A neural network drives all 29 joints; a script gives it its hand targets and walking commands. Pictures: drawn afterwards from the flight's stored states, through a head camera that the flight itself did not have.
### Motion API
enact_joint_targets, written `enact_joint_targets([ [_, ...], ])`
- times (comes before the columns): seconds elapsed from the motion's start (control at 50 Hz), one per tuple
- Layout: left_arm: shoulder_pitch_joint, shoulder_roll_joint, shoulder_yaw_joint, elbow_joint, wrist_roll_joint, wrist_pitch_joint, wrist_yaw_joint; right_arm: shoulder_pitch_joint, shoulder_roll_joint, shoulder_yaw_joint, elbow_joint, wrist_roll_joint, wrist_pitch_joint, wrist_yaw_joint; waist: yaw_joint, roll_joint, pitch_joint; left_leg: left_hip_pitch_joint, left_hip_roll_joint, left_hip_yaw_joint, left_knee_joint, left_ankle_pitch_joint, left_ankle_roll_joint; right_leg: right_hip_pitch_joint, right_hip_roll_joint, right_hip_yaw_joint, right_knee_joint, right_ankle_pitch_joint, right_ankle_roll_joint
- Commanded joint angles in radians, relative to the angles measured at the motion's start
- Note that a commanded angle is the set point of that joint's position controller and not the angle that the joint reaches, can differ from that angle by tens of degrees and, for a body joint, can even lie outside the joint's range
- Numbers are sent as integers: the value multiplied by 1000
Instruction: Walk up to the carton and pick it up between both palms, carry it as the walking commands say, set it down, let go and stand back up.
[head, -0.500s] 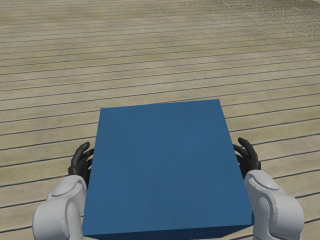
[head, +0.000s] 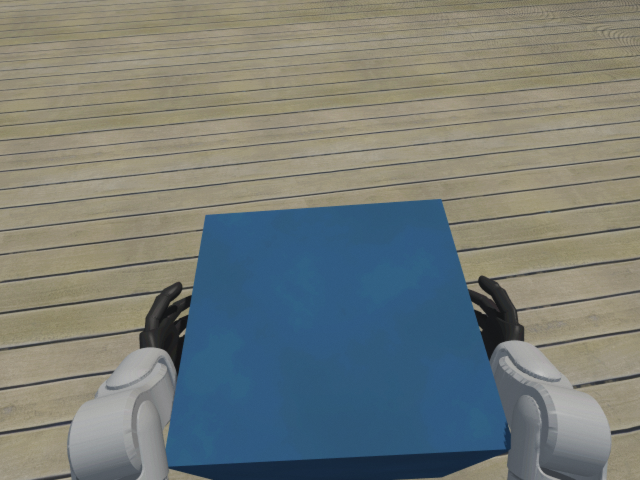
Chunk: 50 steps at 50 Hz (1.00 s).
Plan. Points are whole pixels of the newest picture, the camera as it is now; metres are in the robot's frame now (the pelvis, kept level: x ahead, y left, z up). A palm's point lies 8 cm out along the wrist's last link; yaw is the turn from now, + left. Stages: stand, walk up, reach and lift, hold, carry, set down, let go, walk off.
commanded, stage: carry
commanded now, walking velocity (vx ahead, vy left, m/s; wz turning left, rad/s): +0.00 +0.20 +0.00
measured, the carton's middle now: (332, 356) +0.26 +0.00 +0.02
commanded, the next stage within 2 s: none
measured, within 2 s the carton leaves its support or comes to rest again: neither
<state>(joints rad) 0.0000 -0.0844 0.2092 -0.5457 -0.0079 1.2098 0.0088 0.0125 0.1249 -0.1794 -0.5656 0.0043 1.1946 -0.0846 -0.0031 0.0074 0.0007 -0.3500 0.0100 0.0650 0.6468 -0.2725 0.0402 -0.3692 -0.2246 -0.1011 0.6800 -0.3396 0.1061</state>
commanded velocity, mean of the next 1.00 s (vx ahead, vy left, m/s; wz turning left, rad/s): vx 0.00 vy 0.19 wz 0.00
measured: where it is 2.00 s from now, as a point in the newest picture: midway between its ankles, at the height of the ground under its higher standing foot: outside the picture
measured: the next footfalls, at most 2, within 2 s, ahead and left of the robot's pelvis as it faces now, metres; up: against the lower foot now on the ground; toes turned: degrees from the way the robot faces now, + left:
right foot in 0.42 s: -0.08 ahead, -0.04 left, +0.00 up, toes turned -15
left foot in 0.74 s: -0.01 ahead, +0.29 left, +0.00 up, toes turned +0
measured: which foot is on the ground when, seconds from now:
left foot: down 0.00-0.44, up 0.46-0.72, down 0.74-1.00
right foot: up 0.00-0.40, down 0.42-0.72, up 0.74-1.00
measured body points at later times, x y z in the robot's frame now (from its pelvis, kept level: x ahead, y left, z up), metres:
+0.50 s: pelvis -0.07 +0.09 +0.01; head -0.07 +0.08 +0.45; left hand +0.20 +0.23 +0.09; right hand +0.14 -0.12 +0.08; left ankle -0.01 +0.13 -0.69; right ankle -0.11 -0.03 -0.72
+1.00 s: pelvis -0.10 +0.22 +0.00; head -0.08 +0.21 +0.45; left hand +0.17 +0.36 +0.08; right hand +0.12 +0.01 +0.08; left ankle -0.05 +0.29 -0.72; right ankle -0.14 +0.11 -0.70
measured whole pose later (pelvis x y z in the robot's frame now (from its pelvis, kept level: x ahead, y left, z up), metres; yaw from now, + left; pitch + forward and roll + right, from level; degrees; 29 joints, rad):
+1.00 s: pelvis -0.10 +0.22 +0.00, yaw -8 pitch +1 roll +1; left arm 0.02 -0.09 0.21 -0.57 -0.01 1.20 0.00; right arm 0.02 0.13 -0.18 -0.59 0.00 1.18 -0.08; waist 0.00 0.00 0.01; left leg -0.37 0.00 0.16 0.62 -0.26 0.07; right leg -0.36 -0.07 -0.08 0.81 -0.55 0.11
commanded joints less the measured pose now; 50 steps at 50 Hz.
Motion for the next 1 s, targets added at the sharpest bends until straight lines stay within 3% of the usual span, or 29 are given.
enact_joint_targets([
  [0.0, -511, -762, -905, -243, -308, -12, -96, -349, 791, 767, -102, 265, 0, 163, -16, 322, -241, 139, 342, -405, -348, 443, 154, -157, 118, 111, 523, -408, -56],
  [0.04, -498, -802, -897, -226, -310, -29, -110, -372, 806, 785, -134, 253, -13, 170, -18, 116, -223, 95, 272, -287, -327, 266, 135, -171, 128, 76, 637, -217, -59],
  [0.06, -464, -818, -889, -205, -297, -35, -106, -392, 818, 813, -150, 271, -17, 177, -12, 93, -238, 135, 227, -212, -309, 257, 141, -169, 109, 82, 621, -162, -59],
  [0.1, -476, -816, -915, -211, -299, -34, -97, -342, 804, 782, -117, 261, -15, 178, -2, 193, -271, 195, 181, -181, -261, 434, 114, -158, 122, 62, 568, -146, -52],
  [0.16, -491, -779, -900, -207, -285, -21, -92, -364, 762, 777, -123, 250, -11, 178, -13, 180, -221, 149, 206, -260, -350, 144, 93, -112, 163, 31, 433, -179, -65],
  [0.28, -436, -732, -842, -145, -252, 11, -85, -383, 682, 771, -142, 240, 3, 173, -13, 185, -172, 99, 233, -363, -420, 56, 125, -47, 184, 32, 250, -263, -84],
  [0.3, -466, -736, -838, -179, -258, 6, -87, -402, 706, 792, -141, 248, 7, 174, -9, 159, -197, 98, 223, -314, -447, -33, 121, 10, 182, 16, 191, -279, -92],
  [0.36, -453, -725, -810, -136, -248, 11, -91, -410, 708, 799, -116, 243, 17, 159, 4, 144, -211, 61, 225, -263, -392, 68, 141, 130, 190, -22, -54, -207, -120],
  [0.38, -398, -723, -772, -96, -235, 10, -93, -440, 699, 819, -134, 255, 20, 162, 20, 106, -204, 5, 176, -200, -391, 20, 79, 249, 191, -47, -191, -177, -123],
  [0.4, -424, -701, -782, -121, -242, 11, -98, -427, 685, 799, -96, 237, 24, 158, 29, 61, -150, -179, 109, -117, -335, -146, -14, 357, 99, 50, -323, -196, -139],
  [0.42, -434, -700, -757, -101, -235, 5, -94, -470, 681, 816, -125, 239, 26, 164, 48, -244, -118, -330, -31, 83, -54, -174, -131, 346, -173, 367, -521, -343, -231],
  [0.44, -491, -746, -775, -149, -246, -8, -97, -582, 704, 843, -201, 276, 15, 181, 27, -397, -41, -232, 28, -32, 400, -199, -71, 81, -360, 523, -563, -111, -331],
  [0.48, -468, -732, -802, -152, -249, 11, -90, -487, 715, 798, -110, 249, 23, 168, 6, -107, -47, -204, 102, -175, 577, -200, -39, 18, -330, 383, -447, 90, -295],
  [0.5, -451, -740, -808, -149, -251, 8, -94, -442, 712, 792, -90, 240, 17, 166, 6, -30, -92, -262, 96, -151, 523, -194, -34, 169, -271, 295, -356, 389, -270],
  [0.54, -459, -784, -812, -172, -273, -12, -100, -496, 745, 833, -156, 270, 4, 159, 4, -157, -123, -319, 73, -39, 349, -215, -70, 347, -189, 176, -234, 843, -235],
  [0.58, -385, -760, -783, -124, -259, -4, -87, -458, 742, 835, -138, 264, 16, 143, 18, -274, -178, -276, 40, 32, 223, -239, -70, 443, -157, 130, -183, 1039, -202],
  [0.62, -390, -770, -770, -151, -252, -7, -93, -528, 766, 880, -201, 294, 12, 145, 11, -367, -214, -121, 26, 49, 122, -193, -50, 350, -141, 71, -175, 942, -160],
  [0.68, -383, -760, -821, -201, -268, -20, -86, -412, 752, 837, -168, 281, 8, 147, -19, -310, -331, 120, 2, 90, -277, 3, -40, 318, -82, -23, -2, 808, -82],
  [0.7, -375, -740, -809, -187, -258, -22, -85, -431, 743, 831, -173, 279, 6, 146, -23, -217, -384, 250, 51, 26, -326, 153, -26, 211, -45, -19, 75, 534, -65],
  [0.72, -375, -773, -824, -199, -264, -22, -85, -449, 751, 840, -200, 289, -1, 155, -14, 151, -377, 396, 273, -265, -301, 750, 55, -77, 77, -79, 295, -162, -32],
  [0.74, -374, -776, -855, -222, -285, -23, -85, -372, 731, 801, -198, 272, -9, 151, -15, 317, -383, 396, 332, -371, -250, 983, 137, -197, 157, -18, 424, -424, -39],
  [0.76, -433, -813, -900, -294, -318, -42, -97, -359, 787, 806, -203, 277, -26, 157, -15, 320, -393, 329, 328, -341, -213, 976, 163, -144, 132, 55, 474, -417, -53],
  [0.78, -421, -818, -879, -245, -298, -40, -100, -380, 778, 816, -201, 268, -25, 161, -20, 190, -321, 284, 305, -264, -196, 843, 163, -160, 117, 53, 466, -358, -50],
  [0.8, -432, -821, -891, -264, -300, -46, -101, -366, 785, 816, -200, 266, -31, 166, -19, 209, -305, 233, 270, -247, -204, 736, 166, -154, 123, 43, 490, -313, -49],
  [0.82, -454, -815, -882, -265, -294, -50, -96, -397, 812, 834, -172, 279, -27, 171, -17, 130, -308, 216, 239, -203, -231, 508, 165, -135, 118, 36, 453, -275, -58],
  [0.86, -424, -793, -872, -219, -278, -32, -95, -368, 776, 819, -146, 264, -16, 173, -15, 182, -283, 162, 203, -209, -267, 329, 165, -86, 143, 7, 324, -255, -60],
  [0.92, -412, -756, -851, -222, -264, -20, -92, -385, 728, 829, -179, 259, -9, 166, -13, 201, -264, 102, 232, -276, -295, 307, 196, -6, 168, -2, 179, -253, -78],
  [0.96, -402, -761, -839, -212, -268, -20, -89, -381, 717, 830, -192, 259, -3, 158, -1, 168, -288, 85, 206, -247, -254, 263, 168, 72, 191, -27, 1, -163, -88],
  [0.98, -444, -747, -835, -220, -265, -22, -92, -422, 727, 841, -191, 266, -7, 153, 6, 99, -263, 0, 203, -236, -257, 179, 146, 186, 189, -40, -91, -103, -95],
])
